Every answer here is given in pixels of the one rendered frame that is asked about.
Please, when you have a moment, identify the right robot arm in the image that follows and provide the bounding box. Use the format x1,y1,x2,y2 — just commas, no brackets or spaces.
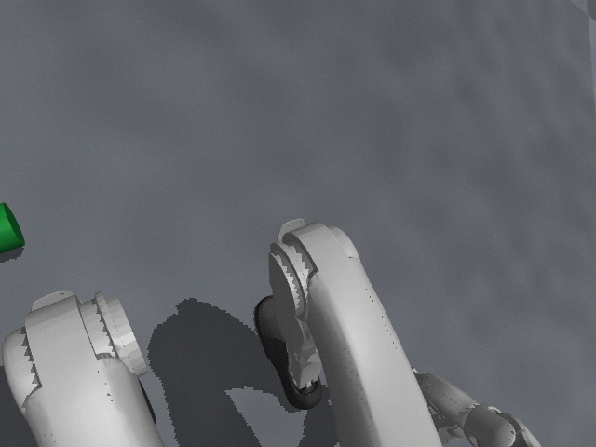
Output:
464,404,541,447

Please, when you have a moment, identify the right robot foot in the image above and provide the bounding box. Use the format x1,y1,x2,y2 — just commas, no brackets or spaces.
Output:
255,295,322,410

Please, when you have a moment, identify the left robot foot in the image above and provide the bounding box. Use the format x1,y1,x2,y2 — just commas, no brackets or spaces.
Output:
138,379,156,424

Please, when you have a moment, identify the can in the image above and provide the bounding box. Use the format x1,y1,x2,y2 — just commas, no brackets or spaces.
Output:
0,203,25,253

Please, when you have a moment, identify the right robot hand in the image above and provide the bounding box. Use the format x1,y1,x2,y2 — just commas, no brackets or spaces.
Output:
412,367,479,444

